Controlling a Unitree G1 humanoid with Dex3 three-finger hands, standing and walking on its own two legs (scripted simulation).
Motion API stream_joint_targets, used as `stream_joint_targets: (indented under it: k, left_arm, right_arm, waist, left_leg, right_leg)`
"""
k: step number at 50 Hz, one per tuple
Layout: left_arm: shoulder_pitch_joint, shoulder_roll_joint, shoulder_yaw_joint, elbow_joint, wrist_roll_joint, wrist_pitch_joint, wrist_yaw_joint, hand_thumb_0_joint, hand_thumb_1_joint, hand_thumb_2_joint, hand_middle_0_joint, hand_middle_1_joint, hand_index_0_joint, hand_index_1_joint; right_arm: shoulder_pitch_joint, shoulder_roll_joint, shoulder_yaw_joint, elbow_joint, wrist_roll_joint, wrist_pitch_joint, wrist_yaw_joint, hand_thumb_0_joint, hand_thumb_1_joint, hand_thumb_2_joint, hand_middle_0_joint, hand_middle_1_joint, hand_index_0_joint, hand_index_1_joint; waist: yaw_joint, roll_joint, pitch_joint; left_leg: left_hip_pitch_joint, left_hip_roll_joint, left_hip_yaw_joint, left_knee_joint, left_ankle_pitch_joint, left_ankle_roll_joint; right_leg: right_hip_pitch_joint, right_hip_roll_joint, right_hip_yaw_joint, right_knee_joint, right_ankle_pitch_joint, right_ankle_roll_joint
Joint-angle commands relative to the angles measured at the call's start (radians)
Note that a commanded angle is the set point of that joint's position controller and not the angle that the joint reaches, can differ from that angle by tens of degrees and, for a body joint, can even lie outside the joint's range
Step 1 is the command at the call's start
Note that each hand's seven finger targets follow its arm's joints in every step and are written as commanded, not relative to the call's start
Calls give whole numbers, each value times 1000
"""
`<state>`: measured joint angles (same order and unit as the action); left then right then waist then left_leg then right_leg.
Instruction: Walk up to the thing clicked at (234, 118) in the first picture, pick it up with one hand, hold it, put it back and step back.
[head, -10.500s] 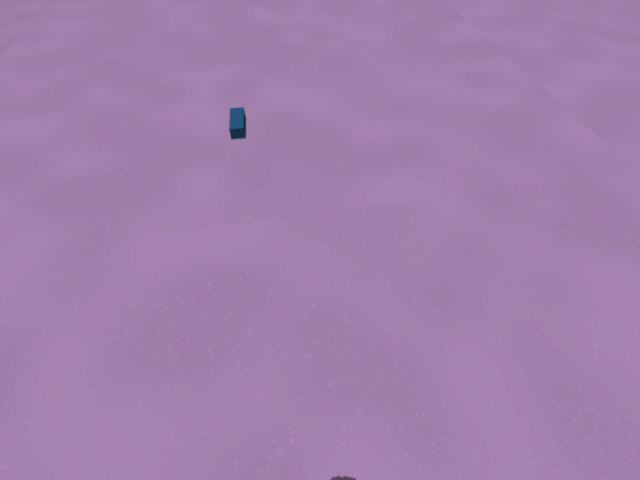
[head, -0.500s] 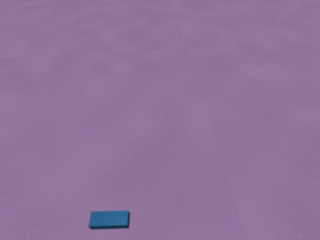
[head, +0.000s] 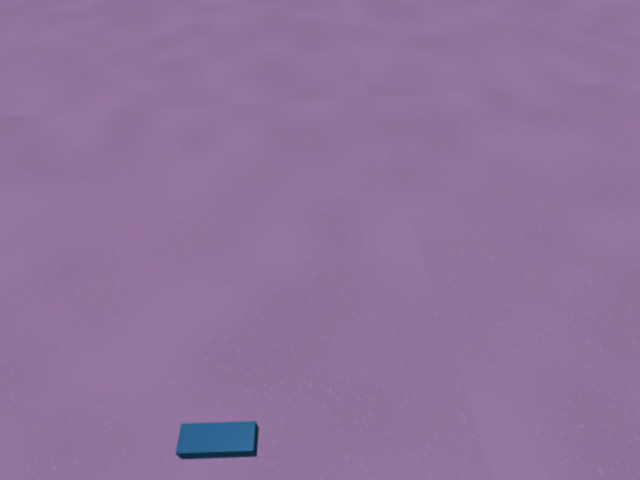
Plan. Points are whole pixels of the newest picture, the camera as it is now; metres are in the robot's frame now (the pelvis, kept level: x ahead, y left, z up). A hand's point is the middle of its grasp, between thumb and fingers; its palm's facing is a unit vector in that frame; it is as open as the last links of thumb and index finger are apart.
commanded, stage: stand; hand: left
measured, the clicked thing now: (218, 440) +0.38 +0.32 -0.75
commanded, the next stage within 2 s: walk up in 0.86 s
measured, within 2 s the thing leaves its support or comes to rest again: neither
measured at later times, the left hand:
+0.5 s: hand out of the picture +0.07 +0.26 -0.16, palm faces -0.02 -0.94 -0.35, open 7.4 cm
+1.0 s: hand out of the picture +0.06 +0.29 -0.15, palm faces +0.02 -0.91 -0.41, open 7.4 cm
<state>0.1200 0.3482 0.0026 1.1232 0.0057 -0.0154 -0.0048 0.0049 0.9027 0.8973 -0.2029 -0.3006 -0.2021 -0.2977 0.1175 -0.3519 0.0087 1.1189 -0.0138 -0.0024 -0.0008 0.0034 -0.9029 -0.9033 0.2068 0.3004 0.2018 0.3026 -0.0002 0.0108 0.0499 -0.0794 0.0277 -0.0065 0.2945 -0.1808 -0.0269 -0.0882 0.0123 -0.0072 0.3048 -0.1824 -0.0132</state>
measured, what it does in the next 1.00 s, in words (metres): stands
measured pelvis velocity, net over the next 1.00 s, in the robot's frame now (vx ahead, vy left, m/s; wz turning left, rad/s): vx -0.01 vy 0.03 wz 0.00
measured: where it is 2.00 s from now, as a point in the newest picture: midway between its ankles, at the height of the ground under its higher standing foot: outside the picture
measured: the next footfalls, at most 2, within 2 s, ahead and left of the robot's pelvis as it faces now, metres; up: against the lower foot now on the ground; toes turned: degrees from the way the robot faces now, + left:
left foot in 1.18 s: +0.02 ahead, +0.24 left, +0.00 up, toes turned +0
right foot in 1.66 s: -0.01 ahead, -0.04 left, +0.00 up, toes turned +0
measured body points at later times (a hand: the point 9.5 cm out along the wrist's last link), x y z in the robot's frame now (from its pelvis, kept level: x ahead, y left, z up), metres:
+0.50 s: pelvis +0.00 +0.00 +0.00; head +0.01 +0.00 +0.45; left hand +0.07 +0.30 -0.13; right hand +0.07 -0.30 -0.14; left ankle -0.01 +0.14 -0.75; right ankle -0.01 -0.11 -0.75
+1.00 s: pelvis -0.01 +0.03 -0.01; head +0.02 +0.01 +0.44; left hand +0.06 +0.34 -0.12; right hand +0.08 -0.30 -0.14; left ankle -0.03 +0.15 -0.72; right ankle -0.01 -0.11 -0.75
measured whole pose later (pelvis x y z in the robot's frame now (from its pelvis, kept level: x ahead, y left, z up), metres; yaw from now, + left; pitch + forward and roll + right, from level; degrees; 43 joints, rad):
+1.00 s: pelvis -0.01 +0.03 -0.01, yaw +0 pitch -2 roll +0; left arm 0.14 0.34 0.04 1.05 0.02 -0.03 0.04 0.00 0.90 0.90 -0.21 -0.30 -0.21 -0.30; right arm 0.11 -0.41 -0.06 1.01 -0.04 0.07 0.03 0.00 -0.90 -0.90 0.21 0.30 0.20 0.30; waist 0.02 0.05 0.10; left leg -0.27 -0.02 -0.05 0.75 -0.45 0.02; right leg -0.14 -0.02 0.00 0.39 -0.21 0.00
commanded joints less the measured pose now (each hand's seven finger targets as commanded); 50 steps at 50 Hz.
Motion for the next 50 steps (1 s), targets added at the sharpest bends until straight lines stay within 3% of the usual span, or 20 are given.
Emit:
stream_joint_targets:
  k: [1, 7, 16, 36, 42, 43, 44, 45, 46, 47, 48, 50]
  left_arm:
    - [-31, 225, 39, -56, 2, -19, 16, 0, 900, 900, -200, -300, -200, -300]
    - [-27, 219, 40, -54, 0, -17, 15, 0, 900, 900, -200, -300, -200, -300]
    - [-34, 222, 39, -58, 1, -19, 16, 0, 900, 900, -200, -300, -200, -300]
    - [-27, 217, 38, -57, 1, -17, 16, 0, 900, 900, -200, -300, -200, -300]
    - [-24, 221, 38, -61, 2, -19, 16, 0, 900, 900, -200, -300, -200, -300]
    - [18, 321, 88, -62, -1, -28, 39, 0, 900, 900, -200, -300, -200, -300]
    - [78, 347, 99, -61, -1, -27, 52, 0, 900, 900, -200, -300, -200, -300]
    - [80, 346, 105, -66, 1, -26, 61, 0, 900, 900, -200, -300, -200, -300]
    - [92, 359, 112, -85, 10, -29, 71, 0, 900, 900, -200, -300, -200, -300]
    - [85, 362, 119, -108, 20, -32, 79, 0, 900, 900, -200, -300, -200, -300]
    - [51, 348, 122, -139, 23, -31, 81, 0, 900, 900, -200, -300, -200, -300]
    - [2, 330, 119, -179, 24, -30, 82, 0, 900, 900, -200, -300, -200, -300]
  right_arm:
    - [-28, -212, -43, -54, 4, -24, -9, 0, -900, -900, 200, 300, 200, 300]
    - [-28, -212, -39, -51, 4, -25, -9, 0, -900, -900, 200, 300, 200, 300]
    - [-23, -211, -40, -56, 3, -25, -11, 0, -900, -900, 200, 300, 200, 300]
    - [-29, -214, -42, -56, 4, -25, -9, 0, -900, -900, 200, 300, 200, 300]
    - [-28, -213, -44, -58, 4, -27, -11, 0, -900, -900, 200, 300, 200, 300]
    - [-40, -294, -97, -96, -22, 10, 5, 0, -900, -900, 200, 300, 200, 300]
    - [-54, -264, -95, -123, -24, 25, 9, 0, -900, -900, 200, 300, 200, 300]
    - [-58, -232, -95, -137, -24, 35, 13, 0, -900, -900, 200, 300, 200, 300]
    - [-61, -226, -100, -163, -26, 46, 18, 0, -900, -900, 200, 300, 200, 300]
    - [-47, -224, -107, -190, -31, 61, 25, 0, -900, -900, 200, 300, 200, 300]
    - [-13, -221, -114, -203, -33, 69, 31, 0, -900, -900, 200, 300, 200, 300]
    - [26, -233, -131, -222, -27, 76, 44, 0, -900, -900, 200, 300, 200, 300]
  waist:
    - [-3, -18, -66]
    - [2, -2, -59]
    - [-1, -17, -80]
    - [2, -6, -55]
    - [2, -8, -83]
    - [26, 57, -46]
    - [40, 17, -70]
    - [48, -49, -55]
    - [65, -91, -46]
    - [58, -92, -36]
    - [32, -116, -31]
    - [-2, -132, -27]
  left_leg:
    - [11, 104, -76, -25, 130, 43]
    - [4, 107, -82, -28, 129, 42]
    - [13, 107, -77, -20, 162, 43]
    - [0, 107, -84, -31, 141, 42]
    - [22, 110, -80, -19, 183, 45]
    - [-78, 54, -39, 101, 236, 63]
    - [-133, 35, -14, 173, 208, 55]
    - [-195, -9, -1, 274, -61, 45]
    - [-252, -31, -37, 431, -308, 44]
    - [-290, -10, -106, 570, -367, 45]
    - [-309, 4, -138, 635, -381, 49]
    - [-311, 7, -167, 717, -367, 45]
  right_leg:
    - [2, -146, 105, -45, 176, -14]
    - [0, -142, 103, -43, 157, -13]
    - [15, -148, 106, -38, 205, -14]
    - [4, -141, 99, -46, 159, -11]
    - [15, -145, 98, -36, 204, -12]
    - [62, -189, 130, 11, 327, -38]
    - [110, -245, 178, 30, 412, -74]
    - [116, -313, 238, 18, 473, -126]
    - [103, -399, 313, 11, 539, -206]
    - [59, -450, 340, 8, 516, -262]
    - [27, -454, 321, 20, 488, -281]
    - [-27, -406, 245, 27, 416, -270]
